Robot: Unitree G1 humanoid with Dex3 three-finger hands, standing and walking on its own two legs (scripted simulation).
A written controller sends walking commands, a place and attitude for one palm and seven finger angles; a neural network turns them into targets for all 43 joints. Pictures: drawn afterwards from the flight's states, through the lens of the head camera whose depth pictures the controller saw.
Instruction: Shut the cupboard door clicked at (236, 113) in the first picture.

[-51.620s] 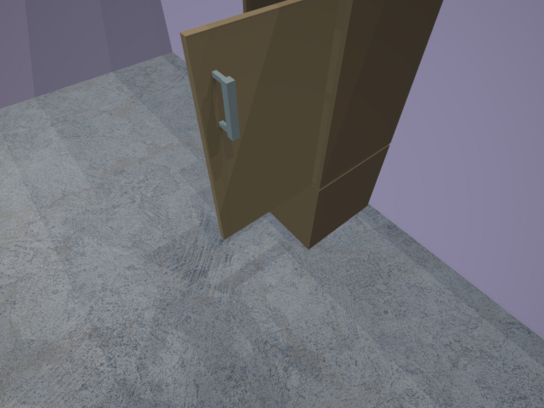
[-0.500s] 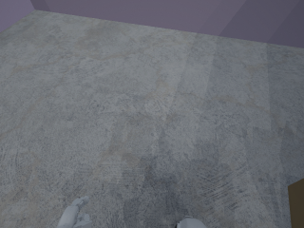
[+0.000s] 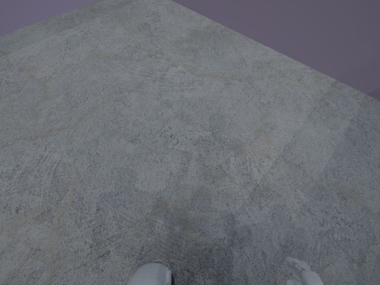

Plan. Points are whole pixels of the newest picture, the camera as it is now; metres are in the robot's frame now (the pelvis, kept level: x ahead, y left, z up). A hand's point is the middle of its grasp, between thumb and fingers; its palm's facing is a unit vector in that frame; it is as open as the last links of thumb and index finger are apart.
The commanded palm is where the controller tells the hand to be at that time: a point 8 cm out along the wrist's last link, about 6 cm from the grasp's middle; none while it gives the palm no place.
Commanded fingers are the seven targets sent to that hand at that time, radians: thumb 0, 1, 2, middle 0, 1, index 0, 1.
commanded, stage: turn to face it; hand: left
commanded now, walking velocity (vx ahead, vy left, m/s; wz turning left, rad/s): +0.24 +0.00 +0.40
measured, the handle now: out of the picture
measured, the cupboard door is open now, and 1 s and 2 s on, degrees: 11 11 11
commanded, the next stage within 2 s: none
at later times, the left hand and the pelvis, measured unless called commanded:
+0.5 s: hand (140, 234) +0.24 +0.14 -0.14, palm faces -0.02 -0.97 -0.22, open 7.3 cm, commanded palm none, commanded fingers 0.00 0.90 0.90 -0.20 -0.30 -0.20 -0.30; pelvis +0.17 -0.04 +0.02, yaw -4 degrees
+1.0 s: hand (134, 181) +0.37 +0.18 -0.14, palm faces -0.28 -0.93 -0.24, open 7.4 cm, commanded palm none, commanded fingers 0.00 0.90 0.90 -0.20 -0.30 -0.20 -0.30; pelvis +0.23 -0.01 +0.03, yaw -22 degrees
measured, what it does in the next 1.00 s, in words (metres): walks ahead, turning right: right foot, then left foot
